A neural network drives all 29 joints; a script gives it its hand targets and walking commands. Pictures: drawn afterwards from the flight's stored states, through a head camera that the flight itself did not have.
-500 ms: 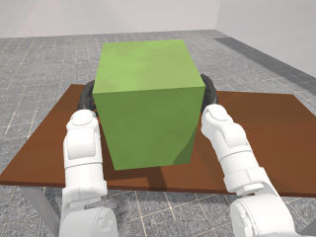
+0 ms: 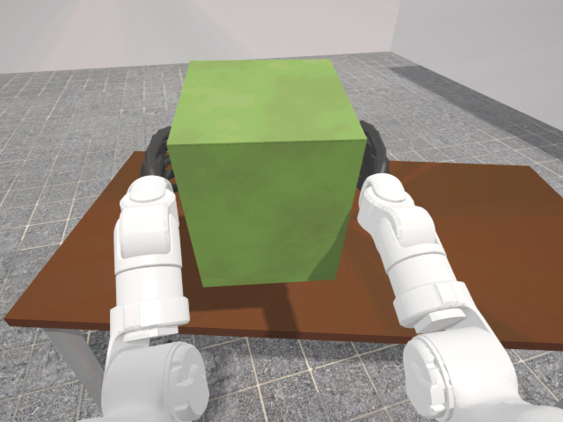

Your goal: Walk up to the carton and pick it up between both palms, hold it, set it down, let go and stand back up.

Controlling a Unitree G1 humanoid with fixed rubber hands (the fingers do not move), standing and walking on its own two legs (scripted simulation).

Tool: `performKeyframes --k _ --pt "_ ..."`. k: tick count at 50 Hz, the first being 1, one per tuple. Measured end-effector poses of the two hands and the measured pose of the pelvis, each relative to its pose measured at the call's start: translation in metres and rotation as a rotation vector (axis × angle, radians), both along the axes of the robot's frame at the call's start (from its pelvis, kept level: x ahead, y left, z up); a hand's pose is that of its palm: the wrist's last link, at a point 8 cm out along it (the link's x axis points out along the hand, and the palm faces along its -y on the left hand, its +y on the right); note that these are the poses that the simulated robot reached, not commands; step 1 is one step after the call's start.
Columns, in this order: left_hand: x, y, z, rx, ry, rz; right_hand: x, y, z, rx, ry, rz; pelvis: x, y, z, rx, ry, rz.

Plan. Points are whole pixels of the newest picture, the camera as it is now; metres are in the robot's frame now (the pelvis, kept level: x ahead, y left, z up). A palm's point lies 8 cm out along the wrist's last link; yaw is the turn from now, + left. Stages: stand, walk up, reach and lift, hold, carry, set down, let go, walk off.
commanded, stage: hold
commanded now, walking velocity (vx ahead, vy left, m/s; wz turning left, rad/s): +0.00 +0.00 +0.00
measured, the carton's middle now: (265, 174) +0.41 +0.02 +0.21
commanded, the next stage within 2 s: set down in 0.96 s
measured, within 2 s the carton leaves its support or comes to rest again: neither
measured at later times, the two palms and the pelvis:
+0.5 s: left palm (156, 189) +0.37 +0.16 +0.21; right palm (370, 181) +0.37 -0.13 +0.22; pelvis +0.01 +0.01 +0.00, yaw +0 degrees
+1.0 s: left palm (157, 188) +0.37 +0.16 +0.22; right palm (372, 180) +0.37 -0.13 +0.22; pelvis +0.01 +0.00 +0.00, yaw +0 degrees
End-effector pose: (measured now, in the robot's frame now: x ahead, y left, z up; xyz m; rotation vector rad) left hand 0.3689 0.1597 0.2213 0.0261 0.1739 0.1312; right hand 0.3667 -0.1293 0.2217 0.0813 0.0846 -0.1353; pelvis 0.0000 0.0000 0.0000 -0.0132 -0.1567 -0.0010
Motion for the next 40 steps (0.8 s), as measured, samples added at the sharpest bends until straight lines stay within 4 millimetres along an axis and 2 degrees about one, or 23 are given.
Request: performKeyframes --k 19,40 --pt "0.001 0.002 -0.010 -0.007 -0.007 -0.007 0.001 0.002 -0.005 0.000 -0.007 0.000 0.010 0.005 0.000 -0.008 -0.011 -0.001" --pt "0.000 0.000 -0.006 -0.001 -0.008 -0.003 0.000 0.000 -0.004 0.004 -0.008 0.001 0.009 0.006 0.000 -0.007 -0.013 -0.007"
